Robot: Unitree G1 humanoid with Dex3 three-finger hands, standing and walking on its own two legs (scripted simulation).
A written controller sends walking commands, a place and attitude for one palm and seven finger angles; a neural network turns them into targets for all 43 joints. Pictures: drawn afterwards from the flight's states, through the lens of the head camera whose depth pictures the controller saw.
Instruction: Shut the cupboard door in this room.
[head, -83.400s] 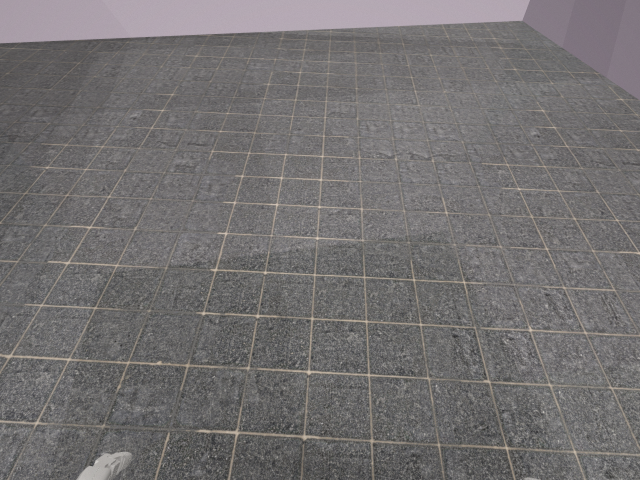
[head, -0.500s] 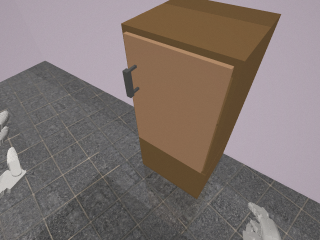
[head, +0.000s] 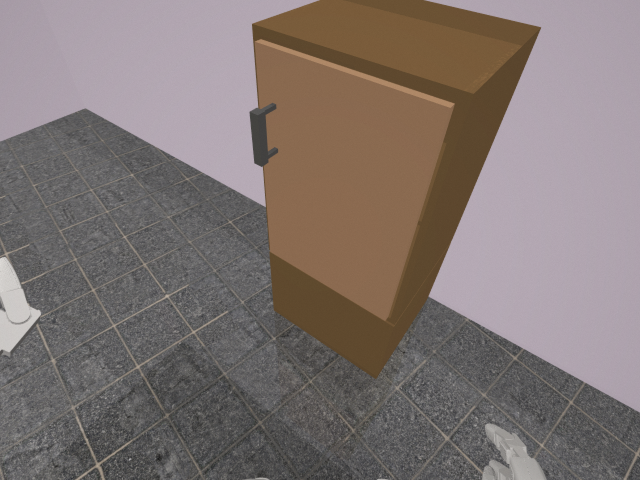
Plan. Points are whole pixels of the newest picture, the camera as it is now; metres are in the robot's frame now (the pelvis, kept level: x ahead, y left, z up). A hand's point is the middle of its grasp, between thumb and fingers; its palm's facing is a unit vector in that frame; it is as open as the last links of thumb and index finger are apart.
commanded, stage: step back with the hand held close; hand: left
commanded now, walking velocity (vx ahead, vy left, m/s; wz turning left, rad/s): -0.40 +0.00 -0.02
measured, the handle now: (266, 134) +0.76 +0.15 +0.04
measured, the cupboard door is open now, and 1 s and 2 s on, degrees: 0 0 0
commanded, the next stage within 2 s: stop stepping back and stand still in 0.34 s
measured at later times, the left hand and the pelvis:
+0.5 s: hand out of the picture +0.07 +0.29 +0.19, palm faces +0.52 -0.76 -0.39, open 7.5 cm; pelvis -0.11 +0.02 +0.00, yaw +5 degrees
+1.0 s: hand out of the picture -0.01 +0.33 +0.19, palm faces +0.56 -0.77 -0.32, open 7.5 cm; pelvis -0.21 +0.05 +0.01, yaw +1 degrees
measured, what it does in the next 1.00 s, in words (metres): walks backwards: right foot, then left foot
